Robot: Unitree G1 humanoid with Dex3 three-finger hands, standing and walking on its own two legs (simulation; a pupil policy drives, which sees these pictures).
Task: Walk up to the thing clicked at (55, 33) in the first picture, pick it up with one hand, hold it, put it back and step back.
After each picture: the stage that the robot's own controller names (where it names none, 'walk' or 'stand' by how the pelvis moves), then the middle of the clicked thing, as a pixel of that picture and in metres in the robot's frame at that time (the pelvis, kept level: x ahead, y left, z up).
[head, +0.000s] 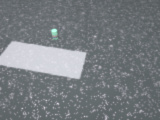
stand; (54, 34) +1.60 +0.35 -0.72
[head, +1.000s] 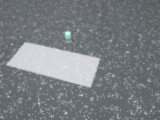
walk; (68, 37) +1.49 +0.29 -0.71
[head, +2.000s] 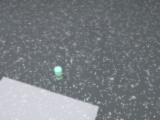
walk; (58, 73) +0.93 +0.27 -0.70
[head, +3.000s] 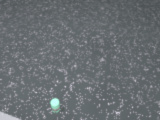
walk; (55, 105) +0.60 +0.22 -0.70
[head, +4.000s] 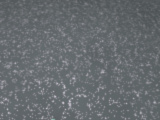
stand; out of the picture +0.44 +0.17 -0.70
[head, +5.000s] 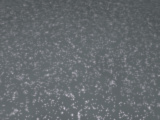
stand; out of the picture +0.41 +0.15 -0.72
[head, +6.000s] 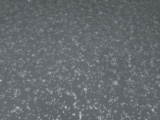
stand; out of the picture +0.39 +0.16 -0.72
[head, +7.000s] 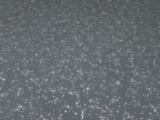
stand; out of the picture +0.40 +0.15 -0.72
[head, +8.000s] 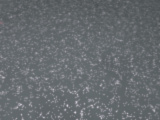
stand; out of the picture +0.41 +0.14 -0.72
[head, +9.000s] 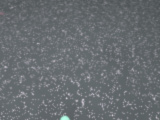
stand; out of the picture +0.46 +0.14 -0.71
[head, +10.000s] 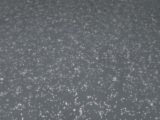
stand; out of the picture +0.43 +0.16 -0.72
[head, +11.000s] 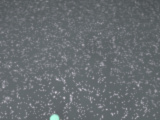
stand; out of the picture +0.44 +0.21 -0.71
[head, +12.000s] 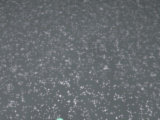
stand; out of the picture +0.44 +0.19 -0.72
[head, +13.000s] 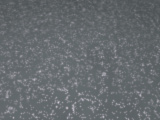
stand; out of the picture +0.44 +0.20 -0.73
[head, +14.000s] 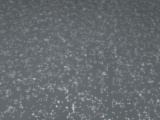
stand; out of the picture +0.44 +0.19 -0.73
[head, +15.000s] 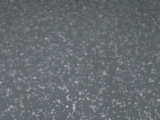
go down; out of the picture +0.44 +0.19 -0.72
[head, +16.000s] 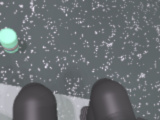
go down; (9, 41) +0.53 +0.24 -0.30
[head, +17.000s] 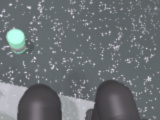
approach; (17, 42) +0.53 +0.23 -0.30
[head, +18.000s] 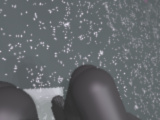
close in; out of the picture +0.51 +0.29 -0.23
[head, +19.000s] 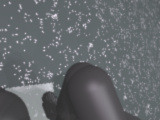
close; out of the picture +0.50 +0.30 -0.24
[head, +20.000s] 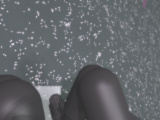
lift; out of the picture +0.43 +0.26 -0.24
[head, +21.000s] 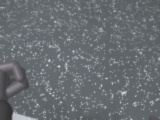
lift; out of the picture +0.20 +0.16 -0.55
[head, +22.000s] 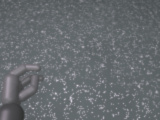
close; out of the picture +0.09 +0.38 -0.69
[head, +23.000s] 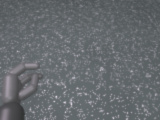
stand; out of the picture +0.03 +0.63 -0.70
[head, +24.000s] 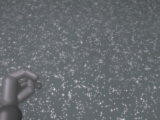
crouch; out of the picture -0.03 +0.87 -0.69
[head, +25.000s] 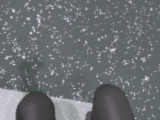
crouch; out of the picture -0.08 +1.10 -0.37
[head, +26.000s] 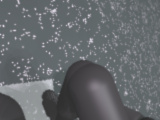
lower; out of the picture -0.42 +1.24 -0.26
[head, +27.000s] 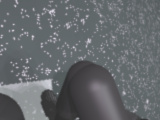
lower; out of the picture -0.56 +1.42 -0.26
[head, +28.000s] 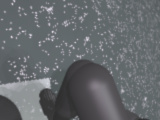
lower; out of the picture -0.68 +1.61 -0.26
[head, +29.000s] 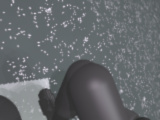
lower; out of the picture -0.81 +1.80 -0.26
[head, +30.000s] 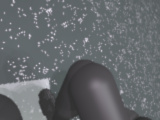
loosen; out of the picture -0.92 +1.99 -0.26
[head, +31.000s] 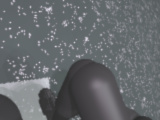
withdraw; out of the picture -1.04 +2.17 -0.26
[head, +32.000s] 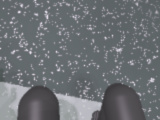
walk; out of the picture -0.81 +2.50 -0.34
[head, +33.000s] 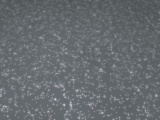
stand; out of the picture -0.62 +2.81 -0.68
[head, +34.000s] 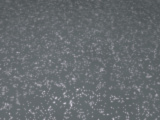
stand; out of the picture -0.63 +3.04 -0.69
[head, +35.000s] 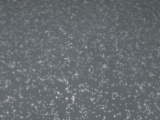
stand; out of the picture -0.71 +3.21 -0.70
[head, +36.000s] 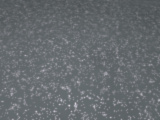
walk; out of the picture -0.73 +3.41 -0.75
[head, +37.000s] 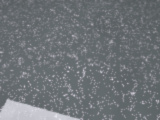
walk; out of the picture -0.79 +3.46 -0.73
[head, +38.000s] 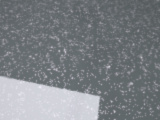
walk; out of the picture -0.86 +3.61 -0.73
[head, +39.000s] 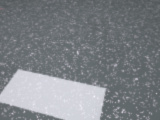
stand; out of the picture -0.45 +3.92 -0.73
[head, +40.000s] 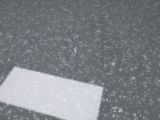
stand; out of the picture -0.43 +4.08 -0.75
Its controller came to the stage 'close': yes
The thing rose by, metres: 0.21
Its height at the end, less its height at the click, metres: -0.02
